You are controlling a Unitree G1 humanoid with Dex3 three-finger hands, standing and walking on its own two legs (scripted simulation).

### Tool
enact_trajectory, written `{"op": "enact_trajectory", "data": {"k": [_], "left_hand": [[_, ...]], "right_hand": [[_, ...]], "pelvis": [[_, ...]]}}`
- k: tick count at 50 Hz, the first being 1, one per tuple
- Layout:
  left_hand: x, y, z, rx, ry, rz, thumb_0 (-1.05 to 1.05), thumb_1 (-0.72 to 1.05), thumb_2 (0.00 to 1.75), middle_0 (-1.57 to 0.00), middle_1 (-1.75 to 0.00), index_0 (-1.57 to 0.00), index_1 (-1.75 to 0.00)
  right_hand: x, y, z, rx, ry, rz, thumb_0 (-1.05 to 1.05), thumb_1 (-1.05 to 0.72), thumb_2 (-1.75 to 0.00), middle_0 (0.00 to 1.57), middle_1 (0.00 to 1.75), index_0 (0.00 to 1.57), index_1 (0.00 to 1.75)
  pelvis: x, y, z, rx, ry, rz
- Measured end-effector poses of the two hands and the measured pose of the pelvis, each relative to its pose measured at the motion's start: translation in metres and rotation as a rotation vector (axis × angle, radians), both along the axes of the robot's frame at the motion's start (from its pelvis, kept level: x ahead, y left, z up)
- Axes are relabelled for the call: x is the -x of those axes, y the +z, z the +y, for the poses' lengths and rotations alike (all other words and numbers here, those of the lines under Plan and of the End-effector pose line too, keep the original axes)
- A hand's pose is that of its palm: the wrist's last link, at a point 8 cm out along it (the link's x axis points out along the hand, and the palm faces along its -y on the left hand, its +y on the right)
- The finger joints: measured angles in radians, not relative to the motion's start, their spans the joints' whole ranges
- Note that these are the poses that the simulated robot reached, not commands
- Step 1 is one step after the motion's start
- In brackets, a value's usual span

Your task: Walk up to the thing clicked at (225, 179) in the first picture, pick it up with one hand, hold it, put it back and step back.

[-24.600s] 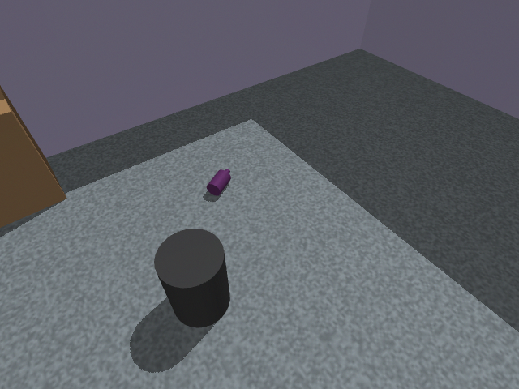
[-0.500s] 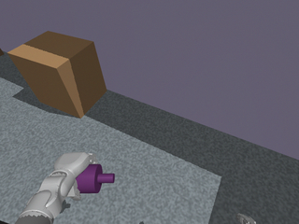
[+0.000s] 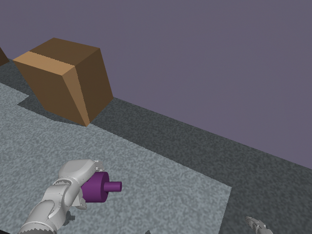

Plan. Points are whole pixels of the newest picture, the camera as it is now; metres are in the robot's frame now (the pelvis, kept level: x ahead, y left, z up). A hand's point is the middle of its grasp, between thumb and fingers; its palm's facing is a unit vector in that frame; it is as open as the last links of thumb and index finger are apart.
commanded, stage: hold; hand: left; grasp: from above
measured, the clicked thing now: (92, 186) +0.29 +0.20 -0.06
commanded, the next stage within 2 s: crouch in 0.60 s
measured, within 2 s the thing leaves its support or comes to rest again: neither
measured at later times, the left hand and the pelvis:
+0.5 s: hand (82, 186) +0.29 +0.22 -0.04, palm faces -0.48 -0.05 -0.88, open 10.9 cm; pelvis +0.00 +0.00 +0.00, yaw +0 degrees
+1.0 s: hand (86, 191) +0.29 +0.22 -0.08, palm faces -0.48 -0.02 -0.88, open 10.9 cm; pelvis -0.01 +0.00 -0.01, yaw +1 degrees
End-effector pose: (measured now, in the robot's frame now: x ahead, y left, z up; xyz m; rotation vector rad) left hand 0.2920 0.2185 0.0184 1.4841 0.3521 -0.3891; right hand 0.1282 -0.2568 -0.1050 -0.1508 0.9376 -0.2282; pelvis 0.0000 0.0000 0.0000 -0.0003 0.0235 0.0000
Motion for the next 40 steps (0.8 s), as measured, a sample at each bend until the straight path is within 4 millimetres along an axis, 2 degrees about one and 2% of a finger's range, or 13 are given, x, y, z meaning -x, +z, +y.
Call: {"op": "enact_trajectory", "data": {"k": [15,40], "left_hand": [[-0.0011,0.0034,-0.0006,0.001,-0.001,0.012,-0.01,-0.15,0.6,-0.64,-0.57,-0.66,-0.56],[-0.0051,0.0018,0.0009,0.001,-0.004,0.007,-0.01,-0.14,0.59,-0.63,-0.58,-0.65,-0.57]], "right_hand": [[-0.0102,0.0028,0.0047,-0.01,0.016,-0.011,0.01,-0.9,-0.9,0.2,0.3,0.2,0.29],[-0.0016,0.0021,0.0002,-0.004,-0.001,0.022,0.01,-0.9,-0.9,0.2,0.3,0.2,0.3]], "pelvis": [[-0.0016,0.0023,-0.0013,-0.002,0.002,-0.009],[-0.0034,0.0033,-0.001,-0.001,0.004,-0.007]]}}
